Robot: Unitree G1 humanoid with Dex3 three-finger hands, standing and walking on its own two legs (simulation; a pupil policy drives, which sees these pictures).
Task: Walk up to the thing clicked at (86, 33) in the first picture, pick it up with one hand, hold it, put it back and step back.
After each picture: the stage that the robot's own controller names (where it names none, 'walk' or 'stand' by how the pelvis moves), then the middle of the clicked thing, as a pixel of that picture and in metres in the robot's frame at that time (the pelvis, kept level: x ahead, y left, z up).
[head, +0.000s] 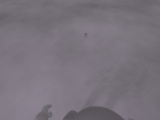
stand; (85, 35) +1.99 +0.18 -0.72
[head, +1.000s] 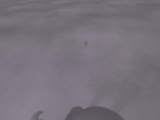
walk; (85, 44) +1.86 +0.31 -0.71
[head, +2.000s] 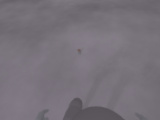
walk; (79, 51) +1.25 +0.34 -0.72
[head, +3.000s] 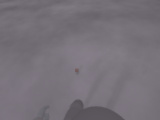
walk; (76, 71) +0.82 +0.29 -0.72
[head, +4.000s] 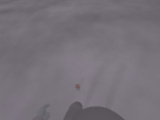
walk; (77, 87) +0.52 +0.24 -0.72
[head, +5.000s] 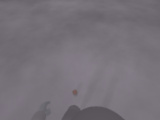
stand; (75, 93) +0.39 +0.20 -0.70
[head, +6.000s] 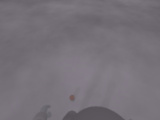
stand; (72, 98) +0.35 +0.19 -0.72
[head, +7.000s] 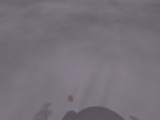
stand; (70, 99) +0.33 +0.22 -0.72
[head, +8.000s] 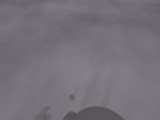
stand; (72, 97) +0.35 +0.21 -0.73
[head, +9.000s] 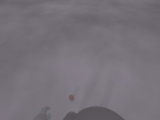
stand; (71, 98) +0.35 +0.21 -0.73
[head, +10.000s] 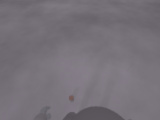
go down; (71, 98) +0.33 +0.22 -0.73
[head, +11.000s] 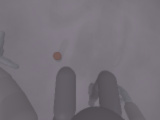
go down; (57, 57) +0.42 +0.25 -0.30
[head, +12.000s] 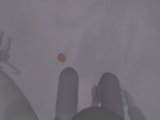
approach; (62, 58) +0.41 +0.25 -0.30
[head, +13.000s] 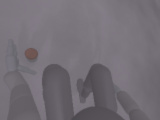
close in; (31, 55) +0.40 +0.29 -0.22
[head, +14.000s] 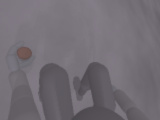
close; (24, 55) +0.39 +0.29 -0.22
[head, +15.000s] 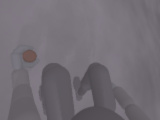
lift; (29, 57) +0.37 +0.28 -0.23
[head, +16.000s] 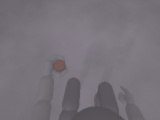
lift; (61, 67) +0.33 +0.21 -0.01
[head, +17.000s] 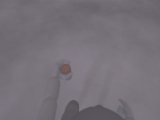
hold; (66, 72) +0.32 +0.17 +0.01
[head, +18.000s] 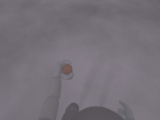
hold; (68, 72) +0.33 +0.17 +0.01
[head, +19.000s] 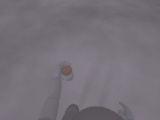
crouch; (67, 73) +0.33 +0.16 +0.00
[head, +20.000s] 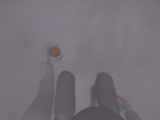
crouch; (56, 54) +0.43 +0.22 -0.10
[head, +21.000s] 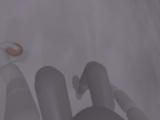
lower; (17, 53) +0.41 +0.31 -0.22
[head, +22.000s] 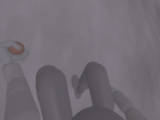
lower; (18, 51) +0.41 +0.31 -0.23
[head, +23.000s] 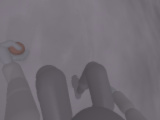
lower; (18, 51) +0.41 +0.31 -0.23
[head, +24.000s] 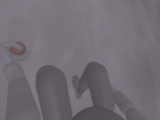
lower; (19, 51) +0.41 +0.31 -0.22
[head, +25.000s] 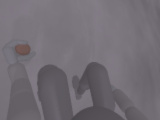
open; (23, 52) +0.40 +0.30 -0.23
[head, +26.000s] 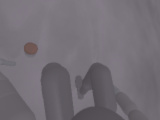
stand; (30, 50) +0.40 +0.29 -0.23
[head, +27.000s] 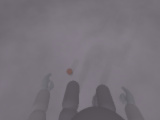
walk; (70, 72) +0.42 +0.22 -0.50
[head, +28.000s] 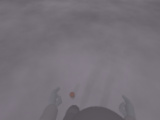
stand; (72, 95) +0.37 +0.19 -0.66
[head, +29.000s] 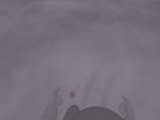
stand; (72, 95) +0.38 +0.19 -0.67
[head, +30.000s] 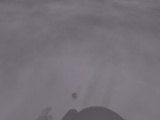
stand; (74, 96) +0.39 +0.17 -0.71
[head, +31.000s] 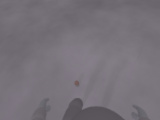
walk; (77, 84) +0.44 +0.22 -0.69
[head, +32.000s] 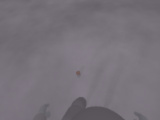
walk; (78, 74) +0.64 +0.23 -0.71
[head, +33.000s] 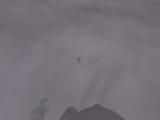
stand; (78, 60) +0.99 +0.17 -0.70
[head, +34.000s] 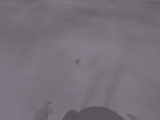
stand; (77, 62) +1.01 +0.24 -0.72
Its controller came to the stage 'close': yes
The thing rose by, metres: 0.71
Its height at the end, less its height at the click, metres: +0.00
